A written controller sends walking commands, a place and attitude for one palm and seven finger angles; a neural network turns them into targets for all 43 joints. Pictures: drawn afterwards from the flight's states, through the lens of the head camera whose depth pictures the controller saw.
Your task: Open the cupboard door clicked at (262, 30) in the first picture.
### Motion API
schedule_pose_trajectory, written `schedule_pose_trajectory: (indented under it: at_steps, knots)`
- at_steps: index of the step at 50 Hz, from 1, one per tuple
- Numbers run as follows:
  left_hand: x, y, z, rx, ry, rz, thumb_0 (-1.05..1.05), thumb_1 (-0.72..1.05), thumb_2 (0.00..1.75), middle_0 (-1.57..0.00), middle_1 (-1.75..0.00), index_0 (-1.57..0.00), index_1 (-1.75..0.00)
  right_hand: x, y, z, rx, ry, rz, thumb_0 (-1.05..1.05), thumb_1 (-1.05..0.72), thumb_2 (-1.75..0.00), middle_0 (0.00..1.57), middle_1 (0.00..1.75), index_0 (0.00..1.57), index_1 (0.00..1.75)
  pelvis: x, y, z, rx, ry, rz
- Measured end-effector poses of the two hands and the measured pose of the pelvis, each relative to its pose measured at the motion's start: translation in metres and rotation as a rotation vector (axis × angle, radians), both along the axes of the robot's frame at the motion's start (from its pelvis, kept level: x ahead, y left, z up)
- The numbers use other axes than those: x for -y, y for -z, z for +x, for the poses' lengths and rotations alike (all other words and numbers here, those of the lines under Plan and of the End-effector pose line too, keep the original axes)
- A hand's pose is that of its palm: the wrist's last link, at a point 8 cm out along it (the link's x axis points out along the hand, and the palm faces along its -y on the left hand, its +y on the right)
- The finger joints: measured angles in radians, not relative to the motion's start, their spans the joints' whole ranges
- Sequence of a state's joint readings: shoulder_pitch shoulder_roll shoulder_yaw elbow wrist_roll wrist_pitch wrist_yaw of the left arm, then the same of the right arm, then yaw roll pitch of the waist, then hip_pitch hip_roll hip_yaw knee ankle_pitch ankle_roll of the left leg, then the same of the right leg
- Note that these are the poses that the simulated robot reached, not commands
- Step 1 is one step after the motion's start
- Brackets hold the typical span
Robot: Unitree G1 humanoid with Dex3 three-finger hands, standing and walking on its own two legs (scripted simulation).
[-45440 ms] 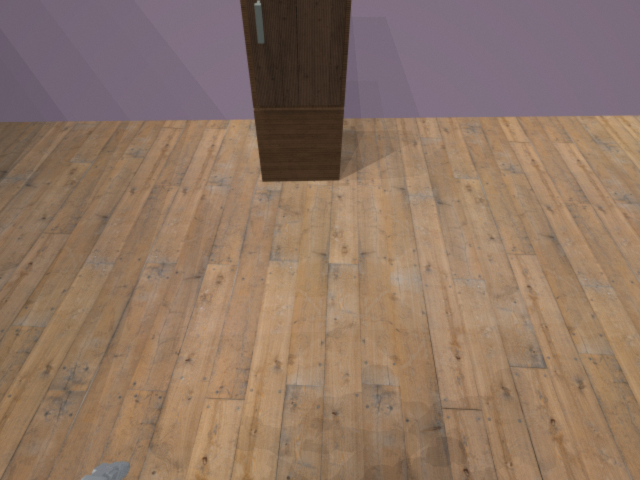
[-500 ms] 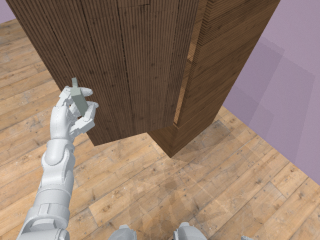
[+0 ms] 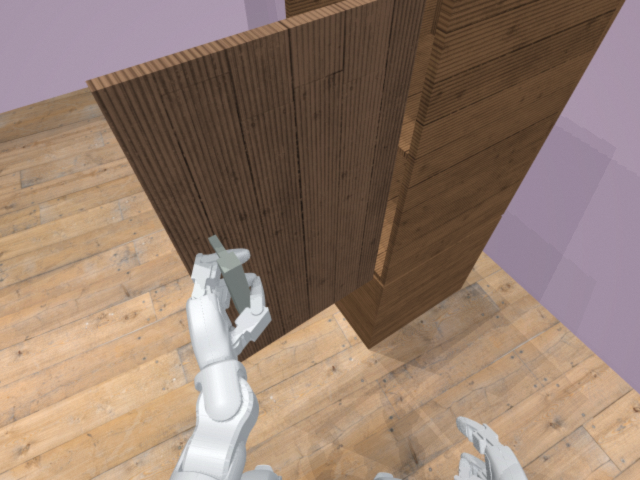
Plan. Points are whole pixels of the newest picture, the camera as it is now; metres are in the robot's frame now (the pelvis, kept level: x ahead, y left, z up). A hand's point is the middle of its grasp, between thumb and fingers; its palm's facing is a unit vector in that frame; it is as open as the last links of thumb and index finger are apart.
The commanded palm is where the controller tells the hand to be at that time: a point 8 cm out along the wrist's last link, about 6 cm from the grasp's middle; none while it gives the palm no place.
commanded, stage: pull the door open along its arc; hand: left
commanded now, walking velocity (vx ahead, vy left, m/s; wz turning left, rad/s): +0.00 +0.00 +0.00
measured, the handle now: (231, 277) +0.36 +0.13 +0.04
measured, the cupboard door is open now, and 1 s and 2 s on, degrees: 92 100 100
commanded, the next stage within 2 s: open thumb and fingers to let go in 0.12 s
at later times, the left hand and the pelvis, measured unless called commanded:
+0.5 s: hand (285, 331) +0.29 +0.06 +0.04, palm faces +0.33 -0.94 +0.00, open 7.6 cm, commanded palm +0.24 +0.10 +0.04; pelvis -0.01 -0.02 -0.01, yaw +2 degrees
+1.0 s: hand (287, 333) +0.29 +0.05 +0.04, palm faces +0.28 -0.96 -0.01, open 15.0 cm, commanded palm +0.24 +0.10 +0.04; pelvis -0.03 +0.00 -0.01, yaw +1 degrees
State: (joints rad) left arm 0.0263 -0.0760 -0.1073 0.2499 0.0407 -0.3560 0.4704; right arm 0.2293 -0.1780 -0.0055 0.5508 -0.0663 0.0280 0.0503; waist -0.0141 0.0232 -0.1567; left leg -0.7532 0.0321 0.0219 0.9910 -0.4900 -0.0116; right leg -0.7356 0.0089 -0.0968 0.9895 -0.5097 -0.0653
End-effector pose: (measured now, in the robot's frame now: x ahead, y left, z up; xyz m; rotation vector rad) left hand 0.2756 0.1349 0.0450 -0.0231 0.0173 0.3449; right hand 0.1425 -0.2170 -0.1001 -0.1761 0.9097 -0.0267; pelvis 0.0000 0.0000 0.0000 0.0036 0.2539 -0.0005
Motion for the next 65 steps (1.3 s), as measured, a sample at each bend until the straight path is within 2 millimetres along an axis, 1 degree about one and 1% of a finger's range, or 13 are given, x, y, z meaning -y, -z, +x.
schedule_pose_trajectory:
  at_steps: [5,9,12,16,20,25,34,37,42,49,53,59,65]
  knots:
    - [0.021,-0.001,-0.019,-0.013,0.003,-0.011,0.03,0.68,0.71,-0.27,-1.3,-0.3,-1.32,0.01,0.0,-0.001,0.015,-0.002,-0.007,0.01,-0.9,-0.9,0.2,0.3,0.2,0.3,0.007,0.0,0.002,0.004,-0.006,0.009]
    - [0.033,-0.002,-0.029,-0.017,0.037,0.017,0.02,0.68,0.72,-0.26,-1.3,-0.29,-1.32,0.015,-0.001,0.003,0.042,-0.007,-0.009,0.01,-0.91,-0.9,0.2,0.3,0.2,0.3,0.012,0.001,0.002,0.003,-0.012,0.014]
    - [0.034,-0.002,-0.029,-0.013,0.021,0.023,0.02,0.69,0.74,-0.26,-1.29,-0.28,-1.31,0.017,-0.001,0.008,0.063,-0.016,-0.011,0.01,-0.91,-0.9,0.2,0.3,0.2,0.3,0.016,0.002,0.001,0.003,-0.019,0.015]
    - [0.036,0.003,-0.023,-0.012,0.005,0.031,0.02,0.69,0.77,-0.3,-1.3,-0.3,-1.31,0.018,0.004,0.013,0.069,-0.032,-0.019,0.01,-0.91,-0.9,0.2,0.3,0.2,0.3,0.019,0.006,-0.003,-0.002,-0.027,0.017]
    - [0.035,0.004,-0.023,-0.011,0.0,0.026,0.01,0.64,0.76,-0.33,-1.31,-0.33,-1.31,0.017,0.006,0.016,0.065,-0.036,-0.014,0.01,-0.91,-0.9,0.2,0.3,0.2,0.3,0.02,0.006,-0.005,-0.006,-0.029,0.02]
    - [0.034,0.003,-0.026,-0.018,0.01,0.019,0.01,0.43,0.69,-0.33,-1.27,-0.34,-1.3,0.014,0.005,0.014,0.068,-0.035,-0.006,0.01,-0.91,-0.9,0.2,0.3,0.2,0.3,0.019,0.005,-0.008,0.002,-0.031,0.02]
    - [0.03,0.004,-0.029,-0.002,0.014,0.015,0.0,-0.11,0.46,-0.32,-1.23,-0.32,-1.24,0.01,0.005,0.002,0.063,-0.024,-0.012,0.01,-0.9,-0.9,0.2,0.3,0.2,0.3,0.012,0.007,-0.015,0.008,-0.024,0.013]
    - [0.029,0.005,-0.03,0.001,0.016,0.015,0.0,-0.26,0.4,-0.31,-1.2,-0.31,-1.21,0.008,0.006,-0.003,0.059,-0.021,-0.016,0.01,-0.9,-0.9,0.2,0.3,0.2,0.3,0.009,0.008,-0.018,0.011,-0.023,0.01]
    - [0.031,0.005,-0.028,0.012,0.036,0.025,0.0,-0.41,0.34,-0.29,-1.08,-0.28,-1.09,0.004,0.007,-0.009,0.06,-0.016,-0.018,0.01,-0.9,-0.9,0.2,0.3,0.2,0.3,0.004,0.01,-0.022,0.012,-0.019,0.003]
    - [0.034,0.004,-0.025,0.005,0.055,0.029,-0.01,-0.48,0.31,-0.24,-0.81,-0.24,-0.81,-0.004,0.008,-0.016,0.06,-0.013,-0.008,0.01,-0.9,-0.9,0.2,0.3,0.2,0.3,-0.002,0.01,-0.026,0.017,-0.012,0.0]
    - [0.033,0.004,-0.027,0.003,0.067,0.029,-0.01,-0.49,0.3,-0.29,-0.7,-0.29,-0.72,-0.009,0.007,-0.017,0.063,-0.019,-0.003,0.01,-0.9,-0.9,0.2,0.3,0.2,0.3,-0.004,0.009,-0.028,0.021,-0.012,-0.002]
    - [0.03,0.005,-0.027,0.007,0.076,0.042,-0.01,-0.5,0.3,-0.36,-0.6,-0.34,-0.63,-0.013,0.007,-0.015,0.07,-0.035,-0.004,0.01,-0.9,-0.9,0.2,0.3,0.2,0.3,-0.006,0.01,-0.031,0.023,-0.017,-0.005]
    - [0.011,0.005,-0.028,0.029,0.426,0.107,-0.01,-0.5,0.3,-0.27,-0.45,-0.16,-0.47,-0.01,0.006,-0.018,0.086,-0.016,-0.006,0.01,-0.9,-0.9,0.2,0.3,0.2,0.3,-0.01,0.013,-0.034,0.028,-0.029,-0.01]
